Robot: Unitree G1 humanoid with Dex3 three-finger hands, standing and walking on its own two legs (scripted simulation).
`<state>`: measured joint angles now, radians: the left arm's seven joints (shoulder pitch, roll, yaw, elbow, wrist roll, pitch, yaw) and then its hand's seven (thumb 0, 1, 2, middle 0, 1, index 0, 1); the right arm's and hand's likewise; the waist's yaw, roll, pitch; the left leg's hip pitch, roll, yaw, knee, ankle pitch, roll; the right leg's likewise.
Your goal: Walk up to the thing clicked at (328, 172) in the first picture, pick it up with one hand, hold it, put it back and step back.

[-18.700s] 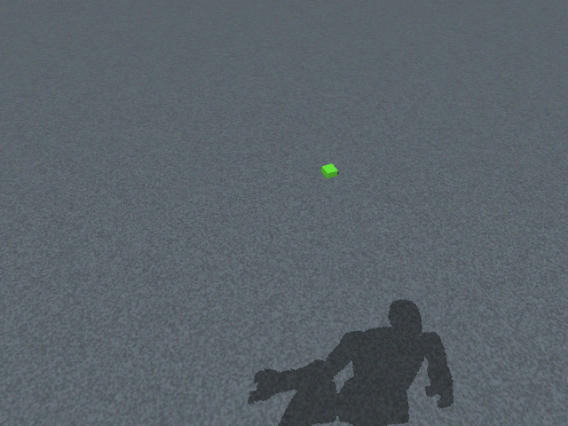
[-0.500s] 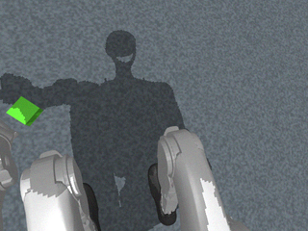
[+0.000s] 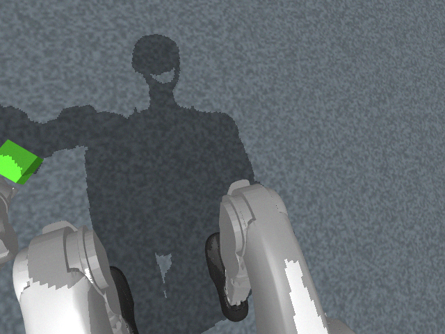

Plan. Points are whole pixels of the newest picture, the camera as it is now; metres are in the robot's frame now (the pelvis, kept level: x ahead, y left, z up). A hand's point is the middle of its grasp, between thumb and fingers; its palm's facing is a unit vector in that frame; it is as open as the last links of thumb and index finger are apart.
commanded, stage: rise first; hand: left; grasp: from above
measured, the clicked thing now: (15, 162) +0.45 +0.31 -0.29
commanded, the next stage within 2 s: approach in 0.96 s
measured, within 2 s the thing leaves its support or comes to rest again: neither
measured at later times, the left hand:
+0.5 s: hand out of the picture +0.42 +0.32 -0.20, palm faces -0.27 -0.34 -0.90, open 13.7 cm
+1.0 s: hand out of the picture +0.42 +0.32 -0.20, palm faces -0.27 -0.35 -0.90, open 13.6 cm
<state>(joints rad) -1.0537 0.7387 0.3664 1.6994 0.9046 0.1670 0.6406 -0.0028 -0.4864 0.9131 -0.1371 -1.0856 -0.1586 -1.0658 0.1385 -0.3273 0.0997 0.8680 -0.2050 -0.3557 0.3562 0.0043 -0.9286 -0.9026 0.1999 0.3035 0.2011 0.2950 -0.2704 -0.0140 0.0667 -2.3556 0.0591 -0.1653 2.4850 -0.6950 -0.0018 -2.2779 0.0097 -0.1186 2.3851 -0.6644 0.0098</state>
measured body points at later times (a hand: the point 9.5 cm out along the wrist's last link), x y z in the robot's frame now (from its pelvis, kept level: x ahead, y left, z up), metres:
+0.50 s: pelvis +0.00 +0.00 +0.00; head +0.25 +0.07 +0.37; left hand +0.43 +0.33 -0.15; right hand +0.02 -0.25 -0.09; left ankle +0.07 +0.13 -0.28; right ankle +0.10 -0.11 -0.28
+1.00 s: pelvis +0.00 +0.00 +0.00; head +0.26 +0.06 +0.36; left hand +0.43 +0.34 -0.15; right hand +0.01 -0.26 -0.09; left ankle +0.07 +0.13 -0.28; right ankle +0.10 -0.11 -0.28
